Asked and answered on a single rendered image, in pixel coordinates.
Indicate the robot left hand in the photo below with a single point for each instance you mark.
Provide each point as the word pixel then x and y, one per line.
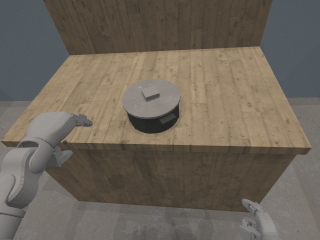
pixel 53 127

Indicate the left robot forearm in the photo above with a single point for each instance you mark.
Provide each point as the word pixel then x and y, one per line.
pixel 19 182

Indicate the pot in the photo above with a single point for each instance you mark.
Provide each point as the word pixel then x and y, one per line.
pixel 155 125

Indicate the robot right hand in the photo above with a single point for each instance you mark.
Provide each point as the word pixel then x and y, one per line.
pixel 261 227

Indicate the lid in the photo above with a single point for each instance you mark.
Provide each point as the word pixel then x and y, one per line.
pixel 136 105

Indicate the table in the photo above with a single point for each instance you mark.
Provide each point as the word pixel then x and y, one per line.
pixel 236 133

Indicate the knob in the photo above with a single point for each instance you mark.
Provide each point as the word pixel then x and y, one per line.
pixel 150 93

